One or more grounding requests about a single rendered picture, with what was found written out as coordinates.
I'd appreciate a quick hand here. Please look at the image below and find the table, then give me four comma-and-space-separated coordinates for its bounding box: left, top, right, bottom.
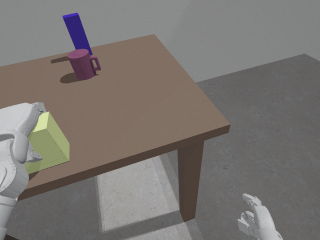
0, 34, 231, 240

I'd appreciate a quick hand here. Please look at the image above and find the left robot forearm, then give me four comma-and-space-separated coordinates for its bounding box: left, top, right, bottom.
0, 130, 29, 240

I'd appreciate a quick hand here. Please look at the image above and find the sponge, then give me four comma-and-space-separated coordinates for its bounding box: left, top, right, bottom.
25, 112, 70, 174

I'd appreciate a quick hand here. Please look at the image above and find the left robot hand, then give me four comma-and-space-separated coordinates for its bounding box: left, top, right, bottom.
0, 102, 47, 163

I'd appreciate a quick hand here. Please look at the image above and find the right robot forearm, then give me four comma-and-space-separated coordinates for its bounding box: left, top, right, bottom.
256, 227, 283, 240

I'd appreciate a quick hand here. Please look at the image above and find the right robot hand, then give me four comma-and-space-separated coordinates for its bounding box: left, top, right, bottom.
237, 193, 276, 238

